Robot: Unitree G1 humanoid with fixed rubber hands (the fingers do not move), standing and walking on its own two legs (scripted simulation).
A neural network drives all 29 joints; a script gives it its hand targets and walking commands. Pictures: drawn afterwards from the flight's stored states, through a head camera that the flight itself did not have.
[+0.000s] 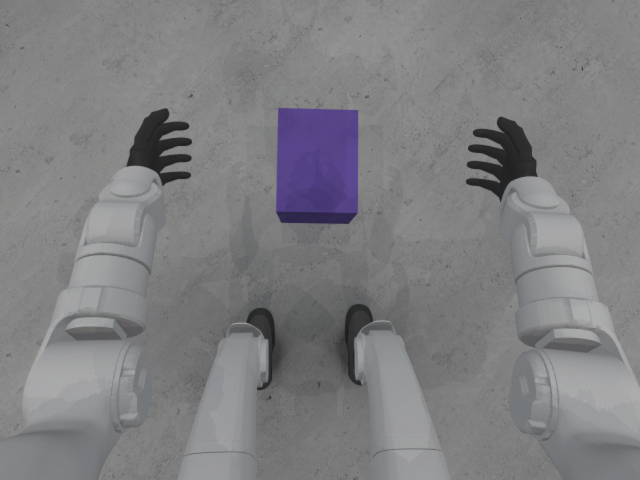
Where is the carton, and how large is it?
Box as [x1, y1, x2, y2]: [276, 108, 357, 223]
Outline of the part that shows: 278,108 276,212 281,222 348,223 357,213 357,110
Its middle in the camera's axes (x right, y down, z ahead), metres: -0.01 -0.18 +0.95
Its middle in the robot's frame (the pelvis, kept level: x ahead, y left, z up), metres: +0.58 -0.02 -0.59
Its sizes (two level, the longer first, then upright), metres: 0.237 0.182 0.186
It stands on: the floor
